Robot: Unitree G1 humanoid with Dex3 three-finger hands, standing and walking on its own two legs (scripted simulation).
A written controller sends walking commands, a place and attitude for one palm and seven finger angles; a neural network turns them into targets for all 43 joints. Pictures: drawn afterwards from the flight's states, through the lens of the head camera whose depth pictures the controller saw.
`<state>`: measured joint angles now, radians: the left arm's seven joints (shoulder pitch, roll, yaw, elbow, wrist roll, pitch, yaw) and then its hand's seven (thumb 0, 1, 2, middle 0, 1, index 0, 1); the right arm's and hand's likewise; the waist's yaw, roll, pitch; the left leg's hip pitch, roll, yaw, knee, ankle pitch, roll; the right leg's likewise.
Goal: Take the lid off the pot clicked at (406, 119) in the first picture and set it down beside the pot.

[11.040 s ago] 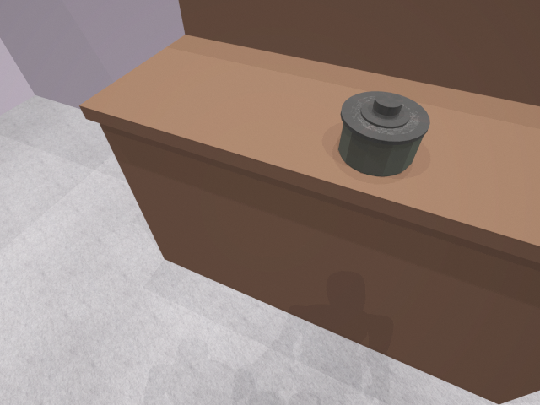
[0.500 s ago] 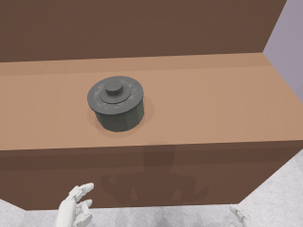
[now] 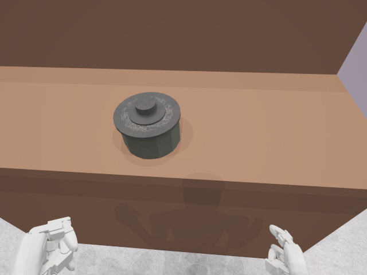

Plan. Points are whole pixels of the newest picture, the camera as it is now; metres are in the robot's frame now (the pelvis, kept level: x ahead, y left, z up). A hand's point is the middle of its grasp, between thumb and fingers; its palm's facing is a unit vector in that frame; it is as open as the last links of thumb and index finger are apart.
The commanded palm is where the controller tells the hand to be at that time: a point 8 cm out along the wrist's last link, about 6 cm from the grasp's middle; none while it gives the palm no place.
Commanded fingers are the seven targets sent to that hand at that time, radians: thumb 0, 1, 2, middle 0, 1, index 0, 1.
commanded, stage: raise the hand higher, near the body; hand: left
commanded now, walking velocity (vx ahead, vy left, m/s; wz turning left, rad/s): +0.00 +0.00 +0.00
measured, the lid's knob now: (145, 105) +0.45 +0.15 +0.13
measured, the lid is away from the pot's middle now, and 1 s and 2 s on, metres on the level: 0.00 0.00 0.00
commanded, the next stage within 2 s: reach forward and open the fingers in 0.76 s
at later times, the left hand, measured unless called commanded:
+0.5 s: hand (58, 222) +0.17 +0.24 +0.11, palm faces +0.27 -0.85 -0.45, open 3.1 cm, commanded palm +0.12 +0.28 +0.14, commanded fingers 0.00 0.90 0.90 -1.30 -1.50 -1.30 -1.50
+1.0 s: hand (45, 198) +0.19 +0.25 +0.15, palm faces +0.21 -0.47 -0.86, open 3.0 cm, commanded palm +0.15 +0.29 +0.19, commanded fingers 0.00 0.64 1.07 -1.22 -1.22 -1.22 -1.22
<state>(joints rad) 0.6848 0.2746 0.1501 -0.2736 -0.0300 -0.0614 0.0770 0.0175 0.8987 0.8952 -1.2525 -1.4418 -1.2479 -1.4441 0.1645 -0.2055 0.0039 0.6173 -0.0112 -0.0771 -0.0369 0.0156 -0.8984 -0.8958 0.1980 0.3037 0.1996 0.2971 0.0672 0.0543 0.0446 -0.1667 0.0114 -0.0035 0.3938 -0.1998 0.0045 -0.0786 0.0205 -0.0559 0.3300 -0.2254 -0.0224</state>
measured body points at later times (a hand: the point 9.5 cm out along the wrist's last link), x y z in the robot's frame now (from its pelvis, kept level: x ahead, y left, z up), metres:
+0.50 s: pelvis +0.02 +0.01 +0.00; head +0.03 +0.00 +0.45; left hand +0.15 +0.28 +0.13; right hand +0.23 -0.21 -0.07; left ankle +0.01 +0.12 -0.75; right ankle -0.03 -0.10 -0.75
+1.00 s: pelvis -0.01 +0.02 -0.01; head +0.01 +0.00 +0.44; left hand +0.17 +0.27 +0.19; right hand +0.20 -0.19 -0.10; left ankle +0.01 +0.12 -0.75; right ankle -0.03 -0.10 -0.75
